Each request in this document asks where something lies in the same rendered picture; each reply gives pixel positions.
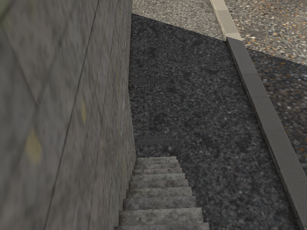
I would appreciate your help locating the stairs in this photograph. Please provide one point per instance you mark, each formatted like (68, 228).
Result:
(159, 198)

